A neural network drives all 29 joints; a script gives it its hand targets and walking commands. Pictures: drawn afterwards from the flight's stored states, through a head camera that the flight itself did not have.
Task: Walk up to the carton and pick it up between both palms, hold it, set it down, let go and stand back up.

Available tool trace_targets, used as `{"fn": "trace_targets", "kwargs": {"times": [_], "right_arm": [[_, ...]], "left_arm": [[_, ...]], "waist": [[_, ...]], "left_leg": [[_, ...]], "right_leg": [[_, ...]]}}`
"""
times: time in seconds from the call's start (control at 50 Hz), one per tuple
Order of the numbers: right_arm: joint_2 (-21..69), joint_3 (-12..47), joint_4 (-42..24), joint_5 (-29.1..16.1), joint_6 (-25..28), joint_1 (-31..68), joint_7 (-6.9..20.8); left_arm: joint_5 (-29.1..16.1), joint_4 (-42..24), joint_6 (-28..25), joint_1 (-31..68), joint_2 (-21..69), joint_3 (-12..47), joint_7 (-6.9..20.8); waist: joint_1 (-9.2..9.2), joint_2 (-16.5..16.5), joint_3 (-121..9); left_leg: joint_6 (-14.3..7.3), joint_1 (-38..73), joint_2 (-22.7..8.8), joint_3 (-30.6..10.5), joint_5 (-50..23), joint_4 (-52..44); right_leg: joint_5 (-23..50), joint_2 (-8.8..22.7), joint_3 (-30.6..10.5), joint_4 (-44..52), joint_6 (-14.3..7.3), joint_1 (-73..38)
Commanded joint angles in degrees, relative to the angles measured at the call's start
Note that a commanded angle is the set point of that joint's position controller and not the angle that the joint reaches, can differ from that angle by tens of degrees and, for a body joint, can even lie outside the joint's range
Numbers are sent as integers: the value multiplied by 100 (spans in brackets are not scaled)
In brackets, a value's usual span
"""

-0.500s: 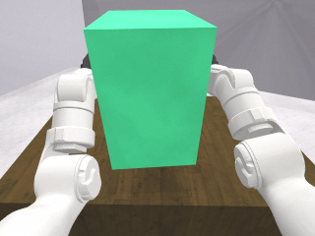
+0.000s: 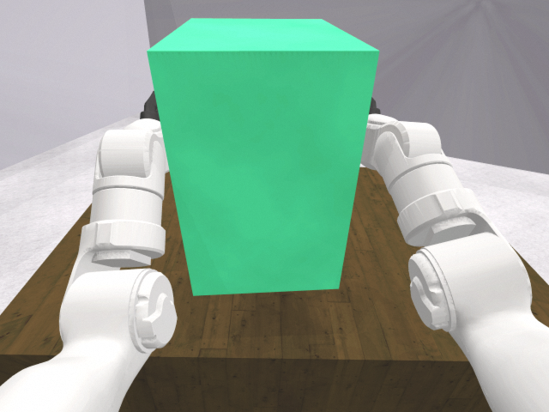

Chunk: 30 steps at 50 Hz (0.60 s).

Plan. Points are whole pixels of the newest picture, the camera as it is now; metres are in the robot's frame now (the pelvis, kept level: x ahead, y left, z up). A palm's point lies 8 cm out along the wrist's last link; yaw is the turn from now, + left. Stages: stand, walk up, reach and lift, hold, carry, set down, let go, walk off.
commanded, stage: hold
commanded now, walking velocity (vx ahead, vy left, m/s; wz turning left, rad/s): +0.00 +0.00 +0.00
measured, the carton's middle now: (261, 147) +0.39 +0.01 +0.29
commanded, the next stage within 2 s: none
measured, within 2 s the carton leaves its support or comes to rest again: neither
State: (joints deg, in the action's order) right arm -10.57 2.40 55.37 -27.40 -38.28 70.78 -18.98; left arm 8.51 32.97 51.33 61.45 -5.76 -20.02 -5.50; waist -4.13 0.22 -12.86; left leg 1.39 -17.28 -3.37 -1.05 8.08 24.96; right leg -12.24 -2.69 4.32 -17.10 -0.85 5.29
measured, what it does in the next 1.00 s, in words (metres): stands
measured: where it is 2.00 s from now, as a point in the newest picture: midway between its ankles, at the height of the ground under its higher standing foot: outside the picture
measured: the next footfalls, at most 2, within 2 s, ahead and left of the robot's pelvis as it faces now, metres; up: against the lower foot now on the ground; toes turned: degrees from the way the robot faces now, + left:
none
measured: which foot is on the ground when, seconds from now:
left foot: down 0.00-1.00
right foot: down 0.00-1.00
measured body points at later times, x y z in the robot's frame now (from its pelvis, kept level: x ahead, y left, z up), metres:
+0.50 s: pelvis +0.00 +0.00 +0.00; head -0.08 +0.02 +0.44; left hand +0.40 +0.15 +0.30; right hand +0.40 -0.13 +0.31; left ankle +0.06 +0.13 -0.74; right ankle -0.03 -0.11 -0.74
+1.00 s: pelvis +0.00 +0.00 +0.00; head -0.08 +0.03 +0.44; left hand +0.40 +0.16 +0.30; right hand +0.39 -0.13 +0.32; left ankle +0.06 +0.13 -0.74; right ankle -0.03 -0.11 -0.74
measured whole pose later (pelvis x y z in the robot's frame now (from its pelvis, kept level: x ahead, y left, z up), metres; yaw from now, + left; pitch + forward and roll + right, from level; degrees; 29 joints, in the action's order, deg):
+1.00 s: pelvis +0.00 +0.00 +0.00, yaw +0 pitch +0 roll -2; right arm -10.5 2.6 53.6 -27.9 -39.0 70.0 -19.5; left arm 8.7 30.8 52.0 60.0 -5.5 -19.7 -5.1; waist -4.6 -0.1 -12.5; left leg 1.4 -16.5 -3.1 -1.4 8.3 25.1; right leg -12.3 -2.6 4.4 -16.8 -0.7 4.2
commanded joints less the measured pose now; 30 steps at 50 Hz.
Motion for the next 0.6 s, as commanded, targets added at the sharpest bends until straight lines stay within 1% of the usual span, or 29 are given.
{"fn": "trace_targets", "kwargs": {"times": [0.0, 0.02, 0.04, 0.06, 0.08, 0.1, 0.12, 0.14, 0.16, 0.18, 0.22, 0.24, 0.26, 0.28, 0.3, 0.32, 0.34, 0.38, 0.4, 0.42, 0.44, 0.46, 0.48, 0.5, 0.52, 0.54, 0.58], "right_arm": [[3752, 663, -2712, -1066, 259, 5616, 698], [3754, 662, -2624, -1043, 211, 5508, 670], [3766, 589, -2367, -979, 155, 5367, 655], [3711, 577, -2468, -968, 190, 5489, 666], [3736, 578, -2415, -953, 177, 5414, 670], [3801, 659, -2553, -1003, 198, 5450, 664], [3851, 662, -2467, -1002, 171, 5412, 661], [3836, 666, -2476, -1017, 170, 5370, 651], [3693, 597, -2248, -996, 117, 5156, 632], [3719, 685, -2409, -1022, 154, 5316, 634], [3771, 716, -2753, -1100, 223, 5501, 631], [3736, 743, -2864, -1095, 235, 5507, 624], [3792, 793, -2925, -1116, 223, 5466, 617], [3702, 706, -2622, -1054, 146, 5317, 608], [3784, 688, -2617, -1026, 150, 5287, 618], [3746, 653, -2562, -1011, 153, 5328, 639], [3816, 719, -2656, -1035, 173, 5451, 654], [3827, 819, -2697, -1136, 166, 5407, 645], [3816, 785, -2642, -1119, 148, 5416, 640], [3789, 725, -2644, -1059, 157, 5367, 633], [3841, 770, -2711, -1086, 164, 5411, 640], [3887, 816, -2657, -1090, 143, 5384, 645], [3833, 722, -2494, -1054, 119, 5328, 651], [3834, 713, -2579, -1054, 135, 5378, 657], [3756, 655, -2542, -1017, 145, 5357, 665], [3723, 591, -2416, -1010, 136, 5337, 683], [3771, 594, -2521, -956, 162, 5418, 683]], "left_arm": [[-1034, -982, -517, 5309, 3827, 1960, 756], [-1006, -958, -517, 5255, 3710, 1854, 761], [-918, -832, -511, 5252, 3586, 1751, 782], [-912, -792, -494, 5204, 3703, 1791, 801], [-895, -822, -501, 5215, 3657, 1782, 809], [-951, -977, -521, 5232, 3694, 1857, 809], [-933, -951, -521, 5293, 3642, 1808, 806], [-915, -947, -496, 5218, 3664, 1838, 810], [-871, -913, -475, 5140, 3596, 1799, 829], [-838, -891, -456, 5147, 3612, 1759, 847], [-953, -1110, -459, 5245, 3768, 1982, 833], [-979, -1112, -441, 5133, 3839, 2046, 816], [-994, -1256, -451, 5181, 3797, 2060, 799], [-874, -991, -427, 5081, 3676, 1870, 809], [-936, -1185, -468, 5231, 3700, 1923, 816], [-905, -1176, -463, 5307, 3745, 1962, 809], [-913, -1191, -460, 5308, 3752, 1946, 798], [-922, -1257, -443, 5255, 3697, 1941, 780], [-881, -1136, -410, 5190, 3692, 1907, 783], [-869, -1090, -403, 5134, 3696, 1897, 796], [-881, -1194, -417, 5200, 3661, 1916, 785], [-879, -1211, -422, 5211, 3601, 1850, 774], [-862, -1121, -425, 5247, 3608, 1844, 774], [-889, -1047, -413, 5139, 3641, 1861, 789], [-912, -993, -420, 5165, 3678, 1889, 795], [-922, -1054, -436, 5292, 3713, 1926, 784], [-902, -948, -420, 5180, 3758, 1897, 806]], "waist": [[-112, 556, -2538], [-115, 412, -2382], [-143, 325, -2075], [-105, 423, -2132], [-88, 385, -2156], [-84, 376, -2311], [-88, 354, -2161], [-123, 363, -2253], [-181, 389, -2040], [-77, 396, -2056], [-136, 585, -2359], [-168, 582, -2410], [-176, 518, -2500], [-142, 447, -2097], [-164, 446, -2192], [-149, 575, -2138], [-75, 542, -2149], [-60, 484, -2388], [-75, 524, -2226], [-76, 442, -2220], [-53, 409, -2276], [-1, 302, -2288], [-41, 348, -2097], [-28, 294, -2079], [-76, 351, -2114], [-108, 526, -2022], [-104, 440, -2007]], "left_leg": [[345, 2138, 552, -170, -1724, 165], [300, 2113, 559, -177, -1625, 128], [271, 2022, 564, -165, -1403, 30], [286, 1969, 549, -166, -1346, 13], [271, 1981, 532, -158, -1372, 3], [272, 2018, 539, -156, -1450, 46], [274, 1963, 561, -157, -1488, 54], [294, 2025, 553, -161, -1574, 68], [313, 2040, 552, -164, -1526, 31], [283, 1997, 562, -155, -1490, 17], [350, 2062, 568, -176, -1731, 124], [381, 2165, 547, -204, -1871, 171], [382, 2210, 552, -187, -1882, 182], [344, 2080, 573, -161, -1618, 89], [320, 2001, 566, -154, -1529, 33], [357, 1999, 539, -165, -1492, 9], [329, 1996, 542, -170, -1552, 44], [325, 2099, 554, -175, -1727, 116], [312, 2073, 555, -177, -1678, 104], [304, 2036, 547, -148, -1546, 59], [296, 2029, 552, -157, -1590, 64], [268, 2047, 553, -148, -1644, 62], [291, 2025, 527, -154, -1498, 7], [259, 1998, 540, -133, -1483, 15], [277, 2001, 526, -149, -1426, -4], [314, 1990, 517, -149, -1384, -17], [297, 1966, 518, -136, -1337, -16]], "right_leg": [[1780, -312, -381, 200, 547, 234], [1740, -308, -382, 222, 579, 254], [1583, -274, -392, 272, 611, 297], [1504, -273, -384, 259, 579, 309], [1506, -279, -389, 254, 566, 312], [1587, -275, -396, 230, 578, 272], [1703, -263, -399, 234, 597, 279], [1818, -285, -387, 209, 602, 190], [1818, -273, -413, 226, 589, 223], [1711, -266, -404, 239, 592, 193], [1888, -275, -401, 201, 568, 146], [2040, -300, -372, 181, 550, 139], [2054, -313, -356, 183, 582, 132], [1846, -280, -380, 239, 595, 201], [1758, -260, -392, 210, 601, 174], [1627, -272, -377, 203, 561, 218], [1614, -274, -366, 203, 559, 233], [1807, -302, -379, 165, 567, 95], [1814, -282, -394, 192, 577, 143], [1764, -276, -390, 209, 583, 159], [1813, -287, -374, 178, 605, 133], [1875, -296, -371, 159, 625, 120], [1681, -296, -366, 190, 602, 197], [1631, -286, -398, 225, 602, 232], [1561, -271, -392, 239, 579, 280], [1425, -276, -393, 242, 537, 369], [1404, -280, -387, 281, 530, 335]]}}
